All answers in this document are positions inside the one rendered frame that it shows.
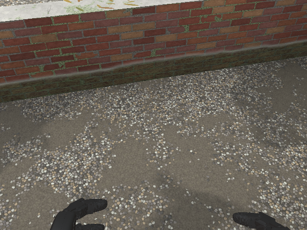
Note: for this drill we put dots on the robot left hand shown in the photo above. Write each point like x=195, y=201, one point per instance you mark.
x=66, y=219

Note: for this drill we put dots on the robot right hand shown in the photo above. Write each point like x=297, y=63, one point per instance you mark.
x=257, y=221

